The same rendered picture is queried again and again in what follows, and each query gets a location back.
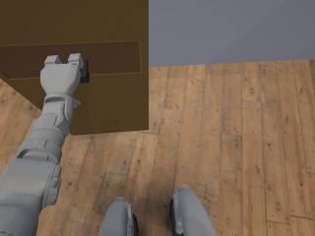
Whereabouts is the drawer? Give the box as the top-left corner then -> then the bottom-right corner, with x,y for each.
0,39 -> 141,79

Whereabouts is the cabinet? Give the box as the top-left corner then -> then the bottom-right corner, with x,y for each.
0,0 -> 149,136

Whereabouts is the robot left hand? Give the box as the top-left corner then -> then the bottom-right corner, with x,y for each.
40,53 -> 84,108

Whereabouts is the robot left upper arm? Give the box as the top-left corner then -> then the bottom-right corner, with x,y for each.
0,157 -> 62,236

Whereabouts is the handle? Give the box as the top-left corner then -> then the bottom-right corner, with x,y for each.
80,59 -> 90,84

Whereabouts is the left robot forearm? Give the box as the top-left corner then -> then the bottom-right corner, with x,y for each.
0,92 -> 74,192

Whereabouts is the robot right shin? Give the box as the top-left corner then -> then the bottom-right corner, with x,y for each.
174,185 -> 196,234

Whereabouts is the robot left thigh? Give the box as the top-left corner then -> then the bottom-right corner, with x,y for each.
97,201 -> 134,236

